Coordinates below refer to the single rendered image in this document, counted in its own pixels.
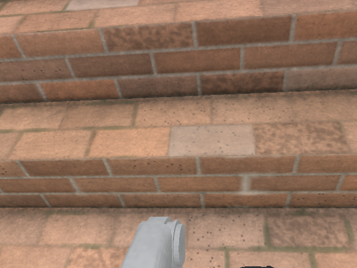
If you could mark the robot left thigh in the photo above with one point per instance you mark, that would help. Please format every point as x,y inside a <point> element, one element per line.
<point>158,243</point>

